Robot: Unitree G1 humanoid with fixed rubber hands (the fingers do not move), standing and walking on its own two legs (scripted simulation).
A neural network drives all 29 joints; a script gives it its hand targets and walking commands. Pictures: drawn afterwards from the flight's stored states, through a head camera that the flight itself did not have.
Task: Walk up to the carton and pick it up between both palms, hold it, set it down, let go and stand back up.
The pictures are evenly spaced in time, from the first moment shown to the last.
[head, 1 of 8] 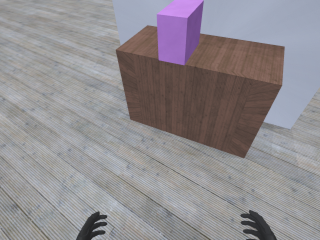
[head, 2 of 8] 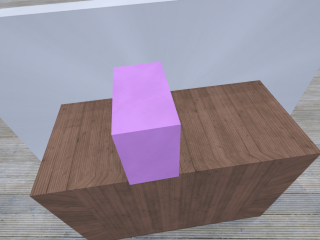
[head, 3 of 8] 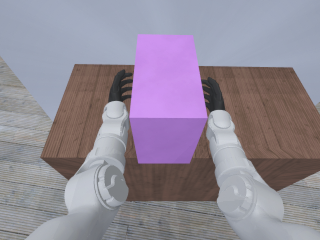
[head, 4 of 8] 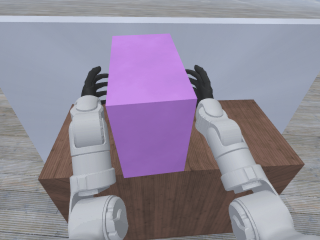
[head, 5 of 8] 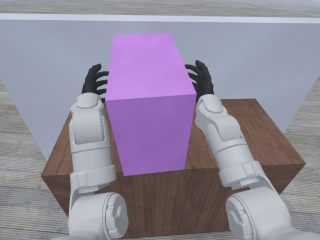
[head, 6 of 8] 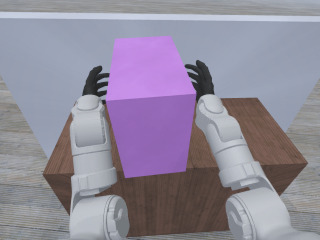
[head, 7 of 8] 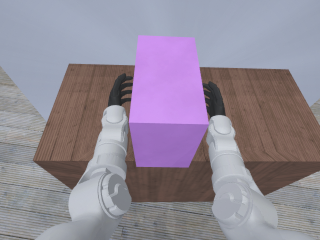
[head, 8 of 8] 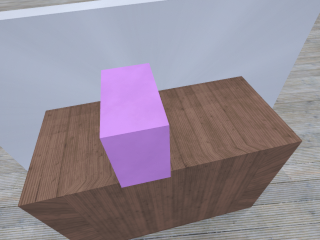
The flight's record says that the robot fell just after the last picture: no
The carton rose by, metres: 0.17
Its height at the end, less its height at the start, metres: +0.00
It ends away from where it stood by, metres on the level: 0.01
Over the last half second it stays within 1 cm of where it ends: yes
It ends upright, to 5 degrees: yes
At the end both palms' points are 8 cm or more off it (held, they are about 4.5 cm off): yes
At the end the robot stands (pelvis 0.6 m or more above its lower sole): yes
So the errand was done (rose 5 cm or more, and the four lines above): yes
